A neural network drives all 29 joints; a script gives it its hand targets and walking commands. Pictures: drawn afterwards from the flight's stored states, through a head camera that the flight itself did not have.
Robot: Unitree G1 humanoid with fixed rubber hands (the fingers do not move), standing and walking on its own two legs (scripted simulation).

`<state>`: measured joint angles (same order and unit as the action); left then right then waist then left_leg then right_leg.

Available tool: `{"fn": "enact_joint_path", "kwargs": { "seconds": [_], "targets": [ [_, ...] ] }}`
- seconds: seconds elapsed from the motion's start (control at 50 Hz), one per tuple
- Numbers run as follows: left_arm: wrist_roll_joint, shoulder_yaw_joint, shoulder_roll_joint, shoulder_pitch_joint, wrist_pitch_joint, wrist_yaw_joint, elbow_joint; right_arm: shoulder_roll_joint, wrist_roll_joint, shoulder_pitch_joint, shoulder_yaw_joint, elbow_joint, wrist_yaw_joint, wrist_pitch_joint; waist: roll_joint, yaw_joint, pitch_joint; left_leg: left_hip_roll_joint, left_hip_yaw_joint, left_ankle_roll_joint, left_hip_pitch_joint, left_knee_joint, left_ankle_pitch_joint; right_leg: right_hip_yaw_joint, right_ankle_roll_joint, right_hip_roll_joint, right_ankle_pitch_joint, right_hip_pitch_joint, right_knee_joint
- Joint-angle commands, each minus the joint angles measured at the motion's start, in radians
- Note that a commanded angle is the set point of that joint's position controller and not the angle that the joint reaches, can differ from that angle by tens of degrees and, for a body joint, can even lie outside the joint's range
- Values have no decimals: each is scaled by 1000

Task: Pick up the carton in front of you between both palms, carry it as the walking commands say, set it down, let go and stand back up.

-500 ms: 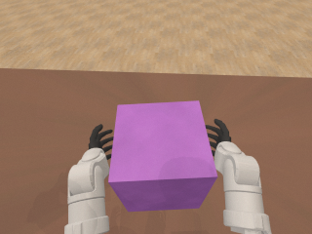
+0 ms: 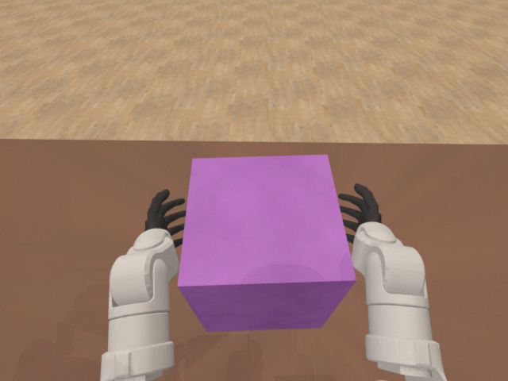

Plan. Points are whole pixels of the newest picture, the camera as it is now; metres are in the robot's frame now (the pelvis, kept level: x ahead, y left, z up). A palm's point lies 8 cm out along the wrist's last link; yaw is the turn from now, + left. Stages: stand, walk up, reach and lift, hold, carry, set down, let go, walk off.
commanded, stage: carry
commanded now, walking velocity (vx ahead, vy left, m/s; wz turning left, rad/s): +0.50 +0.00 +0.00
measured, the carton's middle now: (262, 250) +0.34 +0.00 +0.04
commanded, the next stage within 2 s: none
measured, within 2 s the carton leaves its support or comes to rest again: neither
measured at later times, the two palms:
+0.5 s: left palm (193, 140) +0.64 +0.14 +0.06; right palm (326, 137) +0.65 -0.17 +0.06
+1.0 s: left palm (196, 96) +0.95 +0.17 +0.02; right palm (294, 92) +0.96 -0.14 +0.02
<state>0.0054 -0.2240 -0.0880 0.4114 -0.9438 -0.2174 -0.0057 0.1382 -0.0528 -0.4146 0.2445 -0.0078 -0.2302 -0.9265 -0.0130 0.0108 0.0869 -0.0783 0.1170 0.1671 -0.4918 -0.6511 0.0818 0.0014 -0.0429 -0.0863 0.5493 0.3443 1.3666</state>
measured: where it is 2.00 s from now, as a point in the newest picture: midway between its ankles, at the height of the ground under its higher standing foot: (244, 220)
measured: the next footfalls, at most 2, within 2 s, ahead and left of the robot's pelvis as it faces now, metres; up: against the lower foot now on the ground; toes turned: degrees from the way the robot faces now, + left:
right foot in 0.44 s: +0.44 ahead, -0.05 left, -0.06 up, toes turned +0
left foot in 1.00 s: +0.78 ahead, +0.06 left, -0.12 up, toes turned +2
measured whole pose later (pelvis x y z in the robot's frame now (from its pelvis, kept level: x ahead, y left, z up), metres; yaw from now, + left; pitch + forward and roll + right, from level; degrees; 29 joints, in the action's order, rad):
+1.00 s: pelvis +0.63 +0.01 -0.10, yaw -1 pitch +3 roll -2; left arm -0.01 -0.21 -0.12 0.38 -0.90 -0.21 0.04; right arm 0.13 -0.04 -0.36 0.24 0.07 -0.22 -0.90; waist 0.02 -0.07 0.11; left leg -0.04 0.11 0.12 -0.45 -0.43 -0.20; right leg -0.05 -0.08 -0.12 0.50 0.09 0.85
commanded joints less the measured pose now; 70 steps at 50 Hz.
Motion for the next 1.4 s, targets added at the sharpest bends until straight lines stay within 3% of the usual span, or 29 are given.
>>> {"fn": "enact_joint_path", "kwargs": {
  "seconds": [0.0,0.06,0.12,0.16,0.32,0.36,0.4,0.42,0.44,0.46,0.48,0.5,0.52,0.54,0.58,0.7,0.8,0.88,0.92,0.94,0.96,0.98,1.0,1.02,1.04,1.08,1.12,1.24,1.38],
  "targets": [
    [111,509,-757,552,10,-7,97,703,202,-556,-567,119,24,-1,2,31,323,389,-624,158,499,244,-43,61,-17,97,-61,419,18],
    [54,502,-792,518,38,7,67,779,239,-610,-628,139,61,30,63,12,284,309,-434,93,306,285,-110,19,9,126,-134,263,-183],
    [34,525,-794,470,62,10,62,777,236,-540,-644,120,69,54,106,35,322,282,-345,64,453,223,-482,-14,19,130,-285,359,-308],
    [32,537,-793,444,72,12,69,766,226,-503,-644,122,69,63,108,50,335,262,-306,32,544,190,-615,-24,16,122,-389,412,-386],
    [44,538,-694,409,62,0,125,666,191,-411,-624,130,44,57,102,115,243,153,-202,-7,593,84,-537,-115,-31,37,-762,288,-871],
    [32,509,-646,383,44,-7,108,645,192,-410,-620,113,34,40,105,91,224,161,-198,-21,545,0,-522,-114,-53,35,-806,166,-946],
    [13,468,-606,341,26,-15,76,637,196,-433,-613,88,23,20,88,-1,265,151,-143,-68,448,-227,-525,-128,-56,51,-828,-87,-1029],
    [7,448,-588,335,18,-18,69,628,194,-442,-606,75,17,13,34,-41,310,122,-119,-90,273,-426,-287,-45,-52,141,-925,-298,-967],
    [9,423,-566,335,10,-20,53,630,192,-458,-602,66,11,2,-102,-26,360,50,-69,-100,41,-597,364,168,-71,329,-1303,-487,-776],
    [26,435,-549,378,9,-27,37,633,204,-449,-584,49,12,-10,-314,-66,466,-44,-132,-158,-236,-869,582,534,-291,519,-1183,-741,-798],
    [58,464,-612,374,11,-23,39,633,200,-481,-582,100,8,-8,-217,-87,476,11,-172,-124,-304,-902,520,624,-326,501,-726,-691,-878],
    [90,493,-684,434,16,-9,60,666,188,-532,-563,107,4,-3,-108,-81,394,42,-165,-103,-299,-831,456,560,-282,417,-552,-543,-946],
    [117,528,-742,514,22,8,90,700,165,-540,-542,90,6,3,11,-58,343,62,-160,-104,-261,-749,400,510,-249,392,-490,-418,-988],
    [146,566,-789,577,28,25,115,717,146,-527,-527,74,11,11,39,-36,302,83,-163,-103,-222,-675,368,459,-230,379,-508,-314,-1002],
    [178,607,-834,616,44,47,122,739,114,-501,-522,52,20,26,2,-20,288,102,-155,-109,-156,-546,335,376,-186,343,-532,-216,-1016],
    [159,619,-829,505,84,52,94,737,92,-435,-558,59,21,69,-75,-68,333,113,-95,-122,-300,-324,75,194,-119,280,-1100,-435,-914],
    [145,613,-777,450,97,38,129,694,119,-434,-584,123,20,77,-78,-100,278,59,-21,-114,-265,-39,-135,99,-90,182,-1122,-488,-879],
    [130,592,-712,397,78,17,119,619,115,-388,-561,127,13,51,-82,-124,226,32,-5,-70,-112,188,-339,67,-91,168,-982,-457,-799],
    [129,586,-695,396,60,12,101,578,100,-370,-529,109,8,33,-82,-89,225,22,-1,-43,51,239,-341,59,-77,176,-1019,-392,-689],
    [131,588,-690,412,51,10,96,560,91,-351,-511,93,4,25,-63,-45,248,20,9,-41,183,274,-345,30,-53,165,-1022,-349,-568],
    [132,587,-680,436,42,9,91,545,83,-339,-492,82,1,17,-35,6,283,66,-17,-44,357,269,-382,-6,-25,139,-896,-248,-399],
    [130,578,-672,454,33,5,92,528,81,-316,-472,70,0,7,78,13,333,226,-175,-39,572,132,-680,-26,-11,86,-437,-25,-169],
    [135,579,-682,466,16,2,77,513,78,-356,-461,52,-9,4,273,41,424,471,-553,129,843,25,-926,-12,46,-31,103,281,77],
    [149,565,-672,465,14,-2,96,527,105,-382,-479,45,-16,1,266,67,507,533,-768,267,892,96,-447,44,39,-5,102,450,245],
    [143,555,-682,502,14,-7,126,596,144,-392,-511,49,-6,4,149,57,436,442,-750,225,737,180,-151,60,-10,41,24,472,167],
    [99,507,-745,520,25,-10,85,693,200,-532,-570,111,24,13,3,27,311,379,-598,140,470,256,-52,55,-19,97,-66,389,-21],
    [60,495,-774,503,40,0,60,755,227,-584,-609,124,49,31,37,10,282,331,-490,97,313,295,-40,36,0,122,-102,272,-145],
    [31,531,-789,440,82,9,54,763,222,-501,-636,104,65,71,101,49,331,267,-319,24,533,205,-591,-20,20,128,-376,420,-366],
    [49,542,-718,420,80,-2,109,683,192,-418,-617,118,46,71,100,107,259,151,-210,-17,623,131,-619,-114,-12,43,-672,374,-766]
  ]
}}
